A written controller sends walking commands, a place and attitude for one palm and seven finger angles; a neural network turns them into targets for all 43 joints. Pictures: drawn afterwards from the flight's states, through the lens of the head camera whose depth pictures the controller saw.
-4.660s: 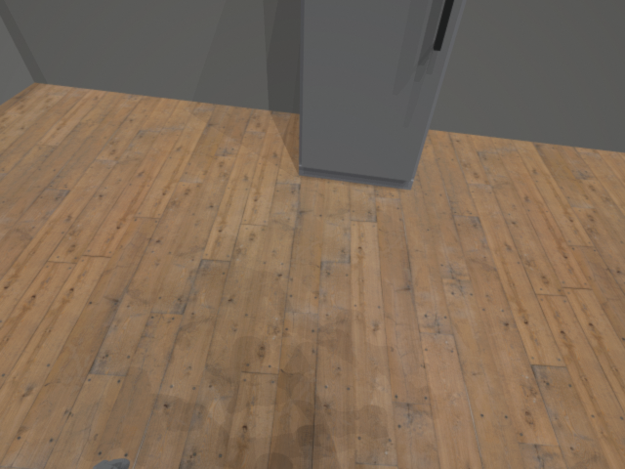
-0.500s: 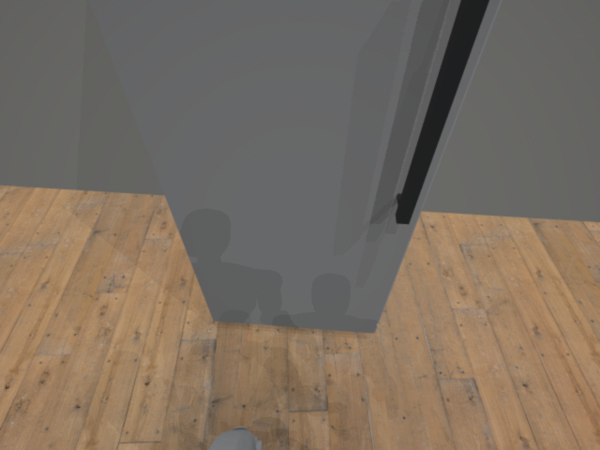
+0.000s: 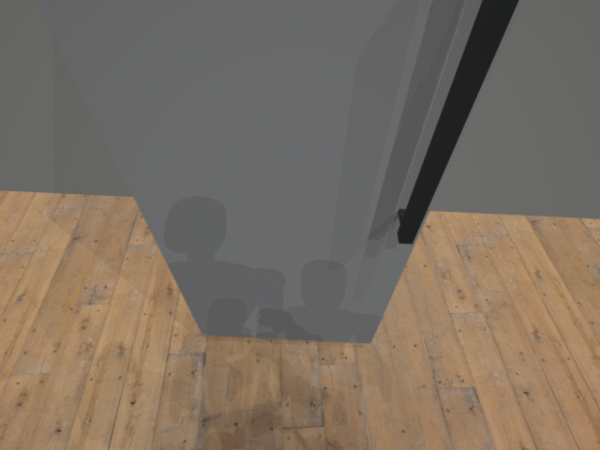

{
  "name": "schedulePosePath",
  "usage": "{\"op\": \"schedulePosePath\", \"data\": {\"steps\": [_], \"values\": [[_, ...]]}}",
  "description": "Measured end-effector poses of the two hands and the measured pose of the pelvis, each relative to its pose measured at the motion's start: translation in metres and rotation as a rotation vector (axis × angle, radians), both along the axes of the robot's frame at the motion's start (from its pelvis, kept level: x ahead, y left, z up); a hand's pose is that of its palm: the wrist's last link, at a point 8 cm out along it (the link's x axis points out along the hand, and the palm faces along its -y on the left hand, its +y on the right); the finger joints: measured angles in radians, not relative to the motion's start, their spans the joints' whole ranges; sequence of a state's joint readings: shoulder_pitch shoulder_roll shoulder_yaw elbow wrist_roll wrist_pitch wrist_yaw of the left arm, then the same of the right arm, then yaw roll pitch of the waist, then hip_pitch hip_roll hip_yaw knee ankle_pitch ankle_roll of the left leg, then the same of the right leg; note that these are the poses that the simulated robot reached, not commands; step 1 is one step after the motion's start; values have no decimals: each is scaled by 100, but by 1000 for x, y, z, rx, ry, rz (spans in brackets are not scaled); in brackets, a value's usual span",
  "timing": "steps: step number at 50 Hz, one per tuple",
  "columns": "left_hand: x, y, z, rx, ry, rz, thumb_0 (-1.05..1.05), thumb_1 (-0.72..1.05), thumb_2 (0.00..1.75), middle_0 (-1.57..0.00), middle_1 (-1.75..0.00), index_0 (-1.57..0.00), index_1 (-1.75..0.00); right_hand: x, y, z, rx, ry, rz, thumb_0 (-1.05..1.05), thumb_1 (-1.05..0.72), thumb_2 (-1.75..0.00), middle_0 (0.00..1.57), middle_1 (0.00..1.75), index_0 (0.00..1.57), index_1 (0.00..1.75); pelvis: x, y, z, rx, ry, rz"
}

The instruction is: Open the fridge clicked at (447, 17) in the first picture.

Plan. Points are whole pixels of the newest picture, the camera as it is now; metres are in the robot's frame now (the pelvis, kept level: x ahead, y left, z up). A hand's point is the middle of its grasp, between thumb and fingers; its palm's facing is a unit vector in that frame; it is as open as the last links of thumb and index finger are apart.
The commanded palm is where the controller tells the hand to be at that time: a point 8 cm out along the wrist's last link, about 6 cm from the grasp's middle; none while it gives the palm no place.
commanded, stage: come to a stop and stand still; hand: right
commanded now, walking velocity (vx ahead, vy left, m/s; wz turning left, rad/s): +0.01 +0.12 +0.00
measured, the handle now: (449, 106) +0.48 -0.16 +0.22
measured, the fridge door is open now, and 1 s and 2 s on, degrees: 0 0 0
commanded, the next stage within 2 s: look again from close up in 1.52 s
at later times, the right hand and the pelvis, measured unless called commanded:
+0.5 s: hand out of the picture -0.02 -0.16 -0.16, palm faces -0.01 +0.98 -0.22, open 7.4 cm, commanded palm none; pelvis -0.03 +0.02 +0.01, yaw +2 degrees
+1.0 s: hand out of the picture -0.04 -0.10 -0.17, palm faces +0.02 +0.99 -0.14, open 7.3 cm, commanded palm none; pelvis -0.01 +0.04 +0.01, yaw +1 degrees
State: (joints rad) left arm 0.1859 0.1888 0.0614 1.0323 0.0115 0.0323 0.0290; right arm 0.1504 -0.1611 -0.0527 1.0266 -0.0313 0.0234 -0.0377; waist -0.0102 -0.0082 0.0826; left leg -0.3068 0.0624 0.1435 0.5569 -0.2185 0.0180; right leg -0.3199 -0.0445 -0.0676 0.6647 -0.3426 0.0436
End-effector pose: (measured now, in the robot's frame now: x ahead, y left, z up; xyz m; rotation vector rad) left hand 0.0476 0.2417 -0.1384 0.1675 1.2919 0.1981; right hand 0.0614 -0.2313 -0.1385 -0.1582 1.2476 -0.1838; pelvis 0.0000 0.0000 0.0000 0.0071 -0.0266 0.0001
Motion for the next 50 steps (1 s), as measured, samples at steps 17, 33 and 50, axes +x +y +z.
{"op": "schedulePosePath", "data": {"steps": [17, 33, 50], "values": [[-18, -25, 21, 3, -51, 11, 1, 92, 90, -20, -30, -20, -30, -86, -21, 4, 27, 227, 6, 1, -91, -90, 20, 30, 20, 30, -19, -14, 14, 3, 33, 38], [-120, 9, -7, -95, 160, 80, 1, 91, 90, -19, -30, -20, -30, -89, 55, 6, 27, 140, 31, 2, -92, -90, 20, 30, 20, 30, -30, 38, 9, -5, -17, 21], [-107, 2, -3, -97, 214, 72, 1, 91, 90, -19, -30, -20, -30, -104, 79, 0, 85, 234, -13, 1, -91, -90, 20, 30, 20, 30, -13, 44, 9, -6, 2, 21]]}}
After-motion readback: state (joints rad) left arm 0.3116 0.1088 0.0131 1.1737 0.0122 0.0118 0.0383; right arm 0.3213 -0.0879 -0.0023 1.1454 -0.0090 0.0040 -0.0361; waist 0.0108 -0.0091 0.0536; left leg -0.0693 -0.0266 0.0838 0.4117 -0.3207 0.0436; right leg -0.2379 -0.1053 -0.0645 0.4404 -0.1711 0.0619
